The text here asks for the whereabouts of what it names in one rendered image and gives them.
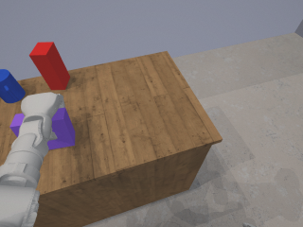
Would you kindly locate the robot left upper arm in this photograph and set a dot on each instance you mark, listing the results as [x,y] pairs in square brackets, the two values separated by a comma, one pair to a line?
[18,206]

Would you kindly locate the left robot hand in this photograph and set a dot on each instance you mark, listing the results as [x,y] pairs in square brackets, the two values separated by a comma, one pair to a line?
[43,103]

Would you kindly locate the sponge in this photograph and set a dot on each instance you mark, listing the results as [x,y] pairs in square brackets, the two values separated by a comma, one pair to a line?
[61,125]

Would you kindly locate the table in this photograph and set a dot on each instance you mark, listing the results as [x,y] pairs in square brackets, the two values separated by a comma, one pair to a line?
[141,135]

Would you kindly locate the left robot forearm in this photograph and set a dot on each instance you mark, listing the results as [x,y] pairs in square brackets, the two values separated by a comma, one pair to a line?
[24,161]

